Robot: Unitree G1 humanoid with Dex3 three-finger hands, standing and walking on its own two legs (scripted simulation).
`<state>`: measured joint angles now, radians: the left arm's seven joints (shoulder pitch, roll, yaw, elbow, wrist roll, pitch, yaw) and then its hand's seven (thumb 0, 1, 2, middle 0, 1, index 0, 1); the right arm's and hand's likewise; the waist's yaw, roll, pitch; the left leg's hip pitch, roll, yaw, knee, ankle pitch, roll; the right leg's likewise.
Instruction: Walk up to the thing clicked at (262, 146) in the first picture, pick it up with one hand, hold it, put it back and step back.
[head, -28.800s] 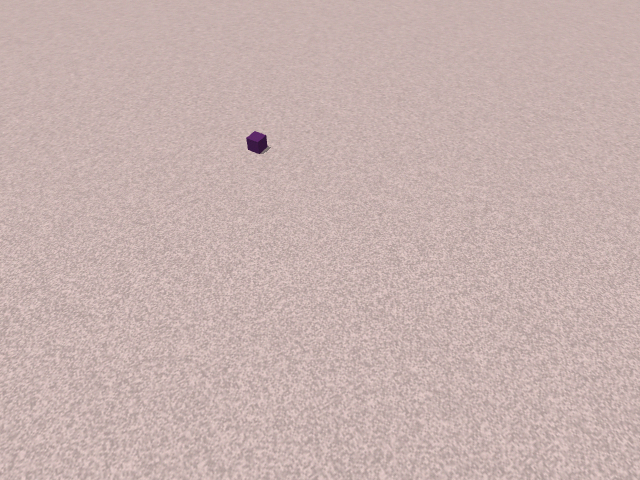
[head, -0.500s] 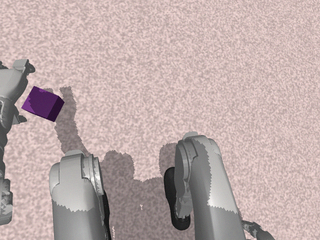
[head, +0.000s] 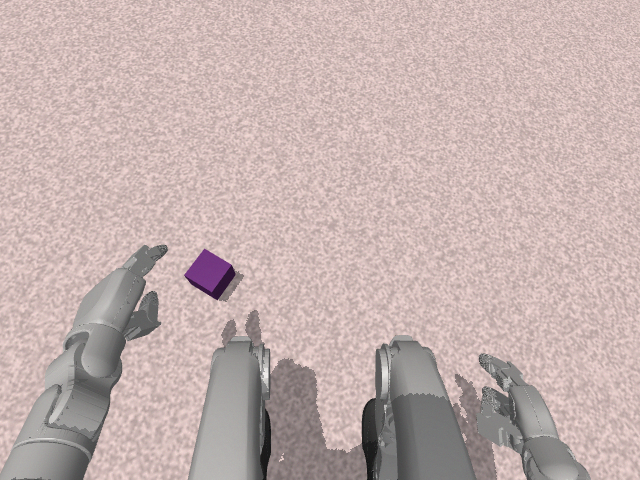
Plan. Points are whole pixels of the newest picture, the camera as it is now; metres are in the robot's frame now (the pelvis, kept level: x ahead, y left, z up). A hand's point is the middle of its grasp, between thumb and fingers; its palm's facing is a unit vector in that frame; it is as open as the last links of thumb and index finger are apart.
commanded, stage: home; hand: left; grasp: from above
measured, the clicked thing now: (211, 274) +0.49 +0.24 -0.46
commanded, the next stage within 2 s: none
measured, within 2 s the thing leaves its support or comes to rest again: neither
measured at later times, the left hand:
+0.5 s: hand (114, 349) +0.26 +0.18 +0.11, palm faces +0.07 -0.97 -0.25, open 7.4 cm
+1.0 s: hand (62, 377) +0.23 +0.18 +0.17, palm faces +0.12 -0.97 -0.20, open 7.5 cm
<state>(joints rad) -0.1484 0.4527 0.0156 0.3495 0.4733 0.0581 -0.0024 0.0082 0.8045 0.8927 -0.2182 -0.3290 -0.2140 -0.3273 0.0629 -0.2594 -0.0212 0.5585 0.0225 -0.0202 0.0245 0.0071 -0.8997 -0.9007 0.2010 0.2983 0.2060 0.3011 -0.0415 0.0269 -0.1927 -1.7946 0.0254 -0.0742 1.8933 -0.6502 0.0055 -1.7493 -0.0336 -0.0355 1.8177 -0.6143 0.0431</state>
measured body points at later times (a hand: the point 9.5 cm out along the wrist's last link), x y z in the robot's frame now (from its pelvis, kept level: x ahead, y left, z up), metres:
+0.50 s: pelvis +0.06 -0.01 +0.18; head +0.13 +0.00 +0.63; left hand +0.25 +0.23 +0.13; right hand +0.23 -0.25 +0.10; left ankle +0.08 +0.12 -0.46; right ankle +0.09 -0.14 -0.46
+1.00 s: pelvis +0.09 -0.01 +0.22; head +0.11 +0.00 +0.67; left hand +0.22 +0.23 +0.19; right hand +0.27 -0.24 +0.16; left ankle +0.08 +0.12 -0.46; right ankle +0.09 -0.14 -0.46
